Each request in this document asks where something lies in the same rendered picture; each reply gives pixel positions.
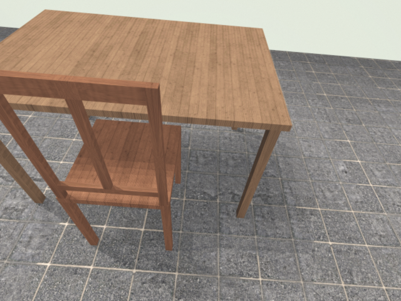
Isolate chair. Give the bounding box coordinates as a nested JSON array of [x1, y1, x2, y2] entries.
[[0, 70, 181, 251]]

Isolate table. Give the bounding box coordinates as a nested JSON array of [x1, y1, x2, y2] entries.
[[0, 9, 292, 218]]

